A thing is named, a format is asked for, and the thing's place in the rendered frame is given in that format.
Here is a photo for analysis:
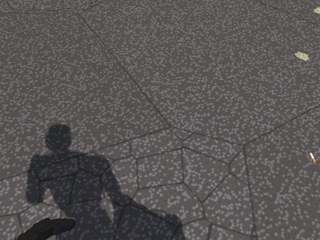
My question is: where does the left robot hand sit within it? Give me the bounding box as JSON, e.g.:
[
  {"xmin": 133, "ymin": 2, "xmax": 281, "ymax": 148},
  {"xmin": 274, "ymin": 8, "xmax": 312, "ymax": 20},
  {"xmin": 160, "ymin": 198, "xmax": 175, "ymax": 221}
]
[{"xmin": 15, "ymin": 217, "xmax": 76, "ymax": 240}]

